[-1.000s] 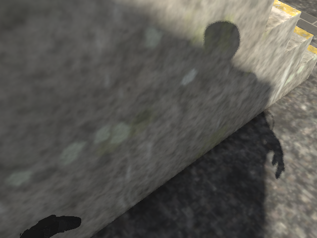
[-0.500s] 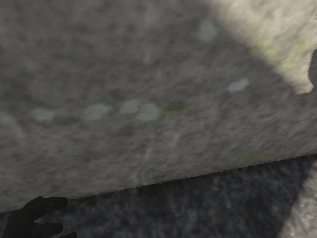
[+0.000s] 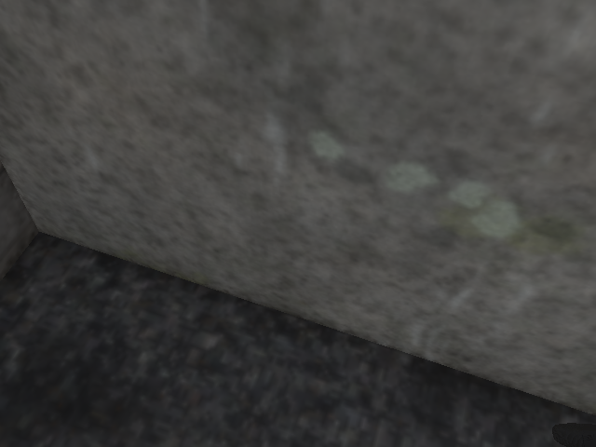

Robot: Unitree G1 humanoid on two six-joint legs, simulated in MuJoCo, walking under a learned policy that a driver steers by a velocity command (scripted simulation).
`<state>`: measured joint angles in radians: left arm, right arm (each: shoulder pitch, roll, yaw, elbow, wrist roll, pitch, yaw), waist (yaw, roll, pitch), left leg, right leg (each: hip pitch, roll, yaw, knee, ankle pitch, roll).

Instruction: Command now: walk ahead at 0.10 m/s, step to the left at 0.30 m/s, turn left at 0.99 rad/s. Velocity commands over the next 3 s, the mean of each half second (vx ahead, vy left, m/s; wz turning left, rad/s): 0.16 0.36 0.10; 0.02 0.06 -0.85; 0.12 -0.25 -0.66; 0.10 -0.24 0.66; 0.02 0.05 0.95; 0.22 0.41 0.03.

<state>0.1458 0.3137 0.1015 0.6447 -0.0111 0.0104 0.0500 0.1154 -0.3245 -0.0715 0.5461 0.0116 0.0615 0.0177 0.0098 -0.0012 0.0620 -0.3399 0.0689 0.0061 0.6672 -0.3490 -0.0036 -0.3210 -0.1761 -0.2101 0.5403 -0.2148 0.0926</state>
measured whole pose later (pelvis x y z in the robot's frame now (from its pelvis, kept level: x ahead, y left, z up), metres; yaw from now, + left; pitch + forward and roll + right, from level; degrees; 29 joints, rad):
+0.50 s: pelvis +0.04 +0.13 +0.02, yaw +0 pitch -1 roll +3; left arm 0.50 0.32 0.08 0.80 -0.01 0.00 0.13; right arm 0.13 -0.26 -0.04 0.49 -0.05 0.06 0.04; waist 0.07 0.03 0.10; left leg -0.43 -0.05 -0.12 0.94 -0.42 -0.08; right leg -0.24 -0.11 0.11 0.48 -0.23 0.08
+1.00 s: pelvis +0.06 +0.24 +0.02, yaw -27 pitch +2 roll +1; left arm 0.04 0.34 0.07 0.57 -0.01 0.05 -0.03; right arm 0.13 -0.30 -0.07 0.63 -0.03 0.02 -0.07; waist -0.02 -0.03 0.11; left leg -0.17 0.07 0.25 0.38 -0.24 0.02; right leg -0.56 -0.11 -0.02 0.95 -0.32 0.11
